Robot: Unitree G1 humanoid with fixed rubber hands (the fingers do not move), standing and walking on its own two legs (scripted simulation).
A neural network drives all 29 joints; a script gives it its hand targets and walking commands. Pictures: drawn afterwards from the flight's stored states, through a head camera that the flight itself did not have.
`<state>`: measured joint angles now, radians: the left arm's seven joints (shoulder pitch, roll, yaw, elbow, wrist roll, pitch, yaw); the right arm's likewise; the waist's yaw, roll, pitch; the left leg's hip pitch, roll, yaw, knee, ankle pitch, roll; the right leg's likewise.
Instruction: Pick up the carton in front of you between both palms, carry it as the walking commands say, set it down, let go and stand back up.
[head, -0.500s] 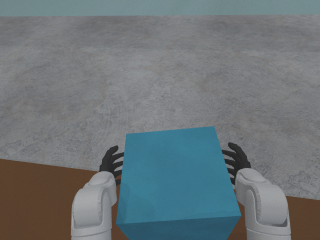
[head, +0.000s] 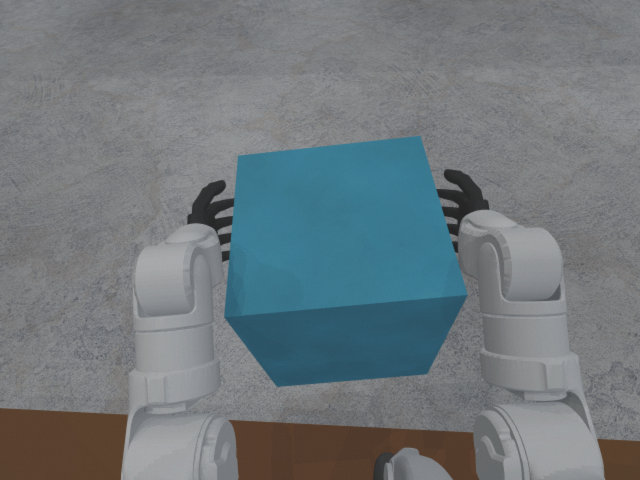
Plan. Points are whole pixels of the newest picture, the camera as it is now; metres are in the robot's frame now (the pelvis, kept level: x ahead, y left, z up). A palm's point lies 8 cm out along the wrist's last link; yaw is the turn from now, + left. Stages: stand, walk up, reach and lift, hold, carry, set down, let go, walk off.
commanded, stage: carry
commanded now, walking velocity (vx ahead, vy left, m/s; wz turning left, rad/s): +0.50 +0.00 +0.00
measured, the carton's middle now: (341, 274) +0.36 -0.01 +0.04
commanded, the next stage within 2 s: none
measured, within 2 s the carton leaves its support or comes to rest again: neither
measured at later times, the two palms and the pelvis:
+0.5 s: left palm (237, 92) +0.70 +0.14 +0.10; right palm (414, 77) +0.71 -0.16 +0.10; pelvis +0.33 -0.03 -0.03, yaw -2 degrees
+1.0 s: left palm (274, 78) +1.02 +0.12 -0.07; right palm (394, 71) +1.01 -0.18 -0.07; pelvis +0.68 -0.01 -0.11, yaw -1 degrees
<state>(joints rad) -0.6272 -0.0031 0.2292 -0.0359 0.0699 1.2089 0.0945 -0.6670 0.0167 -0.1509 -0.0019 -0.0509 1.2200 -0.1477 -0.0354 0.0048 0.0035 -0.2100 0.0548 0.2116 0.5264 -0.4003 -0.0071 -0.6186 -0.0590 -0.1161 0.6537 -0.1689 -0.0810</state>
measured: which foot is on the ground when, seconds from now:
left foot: down 0.00-0.04, up 0.06-0.56, down 0.58-1.00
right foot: up 0.00-0.02, down 0.04-0.62, up 0.64-1.00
